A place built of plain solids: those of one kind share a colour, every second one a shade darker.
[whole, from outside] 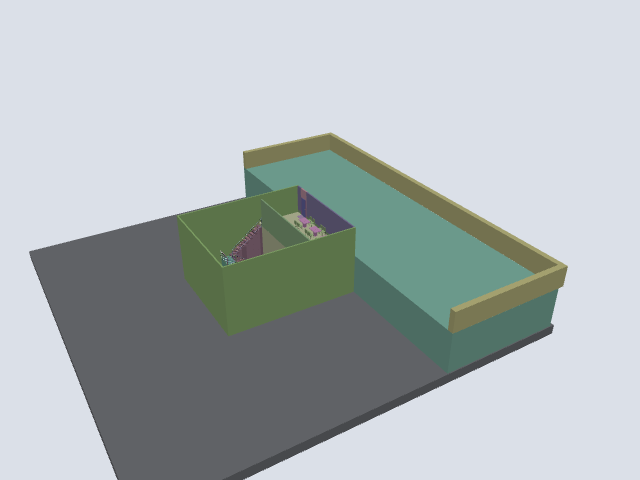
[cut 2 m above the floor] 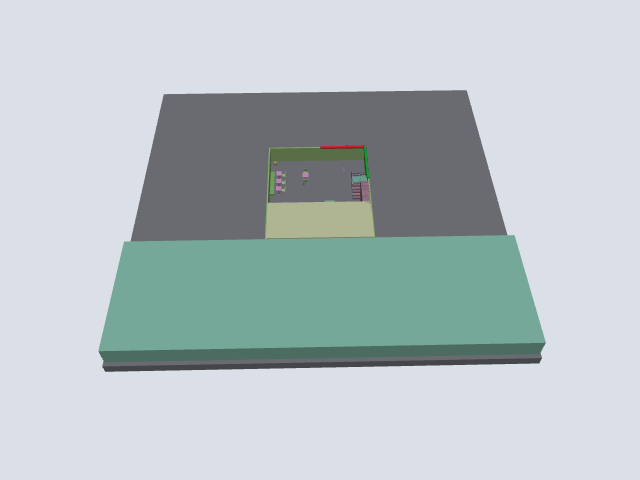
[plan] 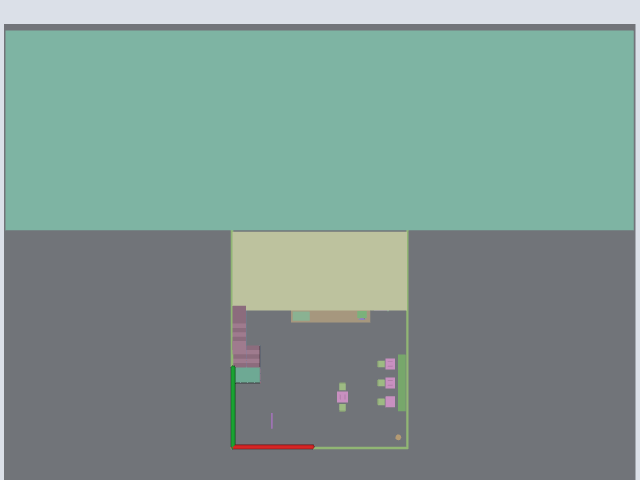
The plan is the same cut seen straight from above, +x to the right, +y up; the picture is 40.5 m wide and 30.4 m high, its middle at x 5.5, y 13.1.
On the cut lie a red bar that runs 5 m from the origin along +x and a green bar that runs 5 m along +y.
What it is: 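A cafe in the deep cellar of an old town house, fitted out in the 2010s to 2020s; 11.0 x 13.6 m; the hall a cellar under a ceiling 2.45 m high; over the flight a stairwell up to the entrance level's ceiling, 7.48 m over the hall's floor; the entrance level at street height, 4.28 m over the hall's floor, over the rear 4.9 m, with the street door 0.95 x 2.15 m and a glazed street front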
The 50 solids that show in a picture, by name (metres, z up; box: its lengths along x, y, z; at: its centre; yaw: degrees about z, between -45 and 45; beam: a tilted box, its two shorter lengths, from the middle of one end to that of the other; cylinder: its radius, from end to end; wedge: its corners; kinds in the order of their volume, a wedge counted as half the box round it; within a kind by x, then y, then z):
{
 "street_ground_1": {"box": [39.8, 12.65, 4.33], "at": [5.48, 20.05, 2.12]},
 "upper_1": {"box": [11.06, 4.98, 4.33], "at": [5.48, 11.13, 2.12]},
 "street_hedge_1": {"box": [0.6, 12.65, 2.2], "at": [-14.12, 20.05, 5.38]},
 "street_hedge_2": {"box": [39.8, 0.6, 2.2], "at": [5.48, 26.67, 5.38]},
 "street_hedge_3": {"box": [0.6, 12.65, 2.2], "at": [25.08, 20.05, 5.38]},
 "wall_1": {"box": [0.15, 13.87, 7.53], "at": [-0.07, 6.79, 3.71]},
 "wall_2": {"box": [5.2, 0.15, 7.53], "at": [2.45, -0.07, 3.71]},
 "wall_3": {"box": [1.5, 0.15, 7.53], "at": [5.5, -0.07, 3.71]},
 "wall_4": {"box": [5.16, 0.15, 7.53], "at": [8.53, -0.07, 3.71]},
 "wall_5": {"box": [0.15, 13.87, 7.53], "at": [11.04, 6.79, 3.71]},
 "stair_step_1": {"box": [0.87, 0.56, 1.55], "at": [0.39, 5.3, 0.72]},
 "stair_step_2": {"box": [0.87, 0.56, 1.76], "at": [0.39, 5.58, 0.83]},
 "stair_step_3": {"box": [0.87, 0.56, 1.98], "at": [0.39, 5.86, 0.94]},
 "stair_step_4": {"box": [0.87, 0.56, 2.19], "at": [0.39, 6.14, 1.04]},
 "stair_step_5": {"box": [0.87, 0.56, 2.4], "at": [0.39, 6.42, 1.15]},
 "stair_step_6": {"box": [0.87, 0.56, 2.62], "at": [0.39, 6.69, 1.26]},
 "stair_step_7": {"box": [0.87, 0.56, 2.83], "at": [0.39, 6.97, 1.37]},
 "stair_step_8": {"box": [0.87, 0.56, 3.05], "at": [0.39, 7.25, 1.47]},
 "stair_step_9": {"box": [0.87, 0.56, 3.26], "at": [0.39, 7.53, 1.58]},
 "stair_step_10": {"box": [0.87, 0.56, 3.47], "at": [0.39, 7.81, 1.69]},
 "stair_step_11": {"box": [0.87, 0.56, 3.69], "at": [0.39, 8.08, 1.79]},
 "stair_step_12": {"box": [0.87, 0.56, 3.9], "at": [0.39, 8.36, 1.9]},
 "stair_step_13": {"box": [0.87, 0.58, 4.12], "at": [0.39, 8.65, 2.01]},
 "stair_step_14": {"box": [0.88, 0.58, 1.12], "at": [1.25, 5.01, 0.51]},
 "stair_step_15": {"box": [0.88, 0.56, 0.91], "at": [1.25, 5.3, 0.4]},
 "stair_step_16": {"box": [0.88, 0.56, 0.69], "at": [1.25, 5.58, 0.3]},
 "stair_step_17": {"box": [0.88, 0.56, 0.48], "at": [1.25, 5.86, 0.19]},
 "stair_step_18": {"box": [0.88, 0.56, 0.26], "at": [1.25, 6.14, 0.08]},
 "entrance_wall_1": {"box": [10.09, 0.15, 3.25], "at": [5.92, 8.71, 5.86]},
 "window_wall_1": {"box": [0.7, 0.15, 3.2], "at": [0.35, 13.64, 5.88]},
 "window_wall_2": {"box": [9.06, 0.15, 3.2], "at": [6.43, 13.64, 5.88]},
 "stair_landing_1": {"box": [1.74, 0.96, 1.33], "at": [0.82, 4.55, 0.62]},
 "street_door_wall_1": {"box": [1.2, 0.15, 3.2], "at": [1.3, 13.64, 5.88]},
 "bench_upholstered_1": {"box": [0.5, 3.6, 0.25], "at": [10.69, 4.05, 0.33]},
 "display_1": {"box": [1.07, 0.58, 0.5], "at": [4.32, 8.28, 1.29]},
 "meeting_table_1": {"box": [1.2, 0.8, 0.07], "at": [3.4, 12.46, 4.99]},
 "meeting_table_2": {"box": [1.2, 0.8, 0.07], "at": [5.6, 12.46, 4.99]},
 "meeting_table_3": {"box": [0.7, 0.7, 0.07], "at": [6.93, 3.15, 0.71]},
 "meeting_table_4": {"box": [0.6, 0.7, 0.07], "at": [9.95, 2.85, 0.71]},
 "meeting_table_5": {"box": [0.6, 0.7, 0.07], "at": [9.95, 4.05, 0.71]},
 "meeting_table_6": {"box": [0.6, 0.7, 0.07], "at": [9.95, 5.25, 0.71]},
 "counter_top_1": {"box": [5.02, 0.78, 0.04], "at": [6.17, 8.26, 1.02]},
 "coffee_machine_1": {"box": [0.6, 0.45, 0.45], "at": [8.16, 8.38, 1.26]},
 "street_door_leaf_1": {"box": [0.95, 0.04, 2.15], "at": [1.3, 13.55, 5.36]},
 "side_chair_1": {"box": [0.42, 0.42, 0.04], "at": [6.93, 2.5, 0.43]},
 "side_chair_2": {"box": [0.42, 0.42, 0.04], "at": [6.93, 3.8, 0.43]},
 "side_chair_3": {"box": [0.42, 0.42, 0.04], "at": [9.4, 2.85, 0.43]},
 "side_chair_4": {"box": [0.42, 0.42, 0.04], "at": [9.4, 4.05, 0.43]},
 "side_chair_5": {"box": [0.42, 0.42, 0.04], "at": [9.4, 5.25, 0.43]},
 "stair_guard_low_1": {"cylinder": 0.012, "from": [0.84, 5.06, 1.6], "to": [0.84, 8.64, 4.36]}
}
